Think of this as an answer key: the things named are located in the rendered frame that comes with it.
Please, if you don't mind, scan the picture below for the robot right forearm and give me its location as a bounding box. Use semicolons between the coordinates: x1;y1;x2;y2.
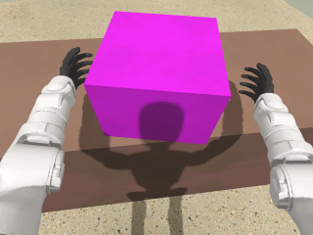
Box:
253;93;313;168

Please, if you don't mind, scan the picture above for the robot left hand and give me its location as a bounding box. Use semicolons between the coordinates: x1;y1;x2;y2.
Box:
60;47;93;90

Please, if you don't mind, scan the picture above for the robot left forearm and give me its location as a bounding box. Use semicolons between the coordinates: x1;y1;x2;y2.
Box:
0;75;76;182

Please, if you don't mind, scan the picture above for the carton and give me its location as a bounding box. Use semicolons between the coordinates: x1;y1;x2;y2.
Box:
83;11;232;145

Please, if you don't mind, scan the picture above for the robot right hand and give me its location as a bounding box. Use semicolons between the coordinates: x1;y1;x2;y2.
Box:
239;63;274;104

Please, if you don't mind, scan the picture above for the robot right upper arm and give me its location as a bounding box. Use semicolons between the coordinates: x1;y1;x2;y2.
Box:
269;164;313;235

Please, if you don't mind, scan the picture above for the robot left upper arm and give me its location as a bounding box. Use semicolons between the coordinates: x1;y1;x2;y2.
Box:
0;143;65;235

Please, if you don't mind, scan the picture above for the pedestal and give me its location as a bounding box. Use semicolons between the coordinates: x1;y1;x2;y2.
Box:
0;28;313;213

